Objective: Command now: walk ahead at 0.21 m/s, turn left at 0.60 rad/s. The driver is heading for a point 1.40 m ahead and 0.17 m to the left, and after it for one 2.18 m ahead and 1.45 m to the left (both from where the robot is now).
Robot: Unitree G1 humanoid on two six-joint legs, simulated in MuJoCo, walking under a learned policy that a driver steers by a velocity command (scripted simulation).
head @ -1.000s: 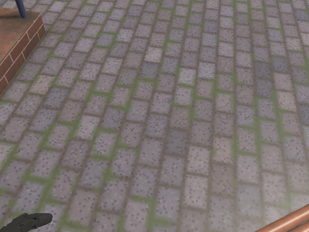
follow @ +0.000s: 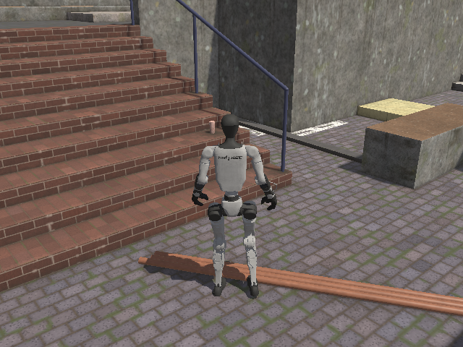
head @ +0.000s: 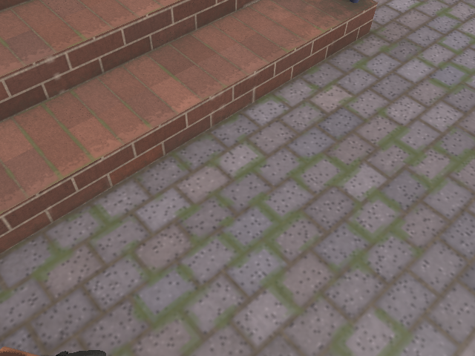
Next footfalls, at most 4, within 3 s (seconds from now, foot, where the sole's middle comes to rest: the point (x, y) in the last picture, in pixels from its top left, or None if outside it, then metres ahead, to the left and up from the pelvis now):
0.38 left None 0.14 0.16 -0.75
0.96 right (195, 352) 0.48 0.12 -0.78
1.40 left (105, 285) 0.68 0.39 -0.78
1.92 right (188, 217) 0.92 0.15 -0.78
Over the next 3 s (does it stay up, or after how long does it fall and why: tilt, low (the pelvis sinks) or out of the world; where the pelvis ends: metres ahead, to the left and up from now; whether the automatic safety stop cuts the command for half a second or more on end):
stays up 1.39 0.10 0.15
